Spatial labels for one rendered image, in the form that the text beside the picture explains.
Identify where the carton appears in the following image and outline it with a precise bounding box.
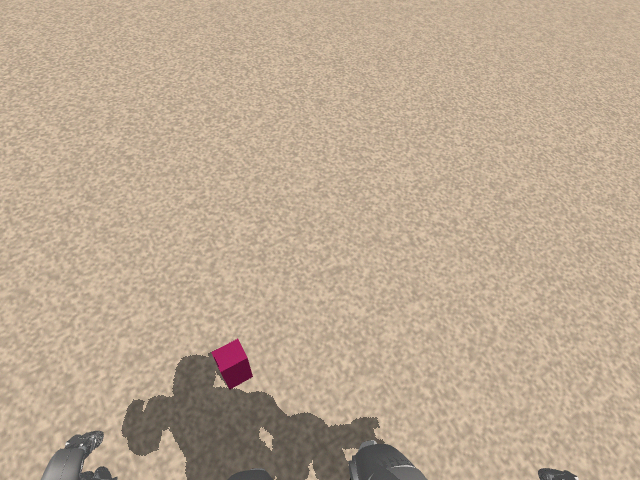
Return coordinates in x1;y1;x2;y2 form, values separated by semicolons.
211;339;253;389

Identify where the left robot hand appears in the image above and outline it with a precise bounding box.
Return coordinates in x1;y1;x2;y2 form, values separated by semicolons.
41;431;118;480

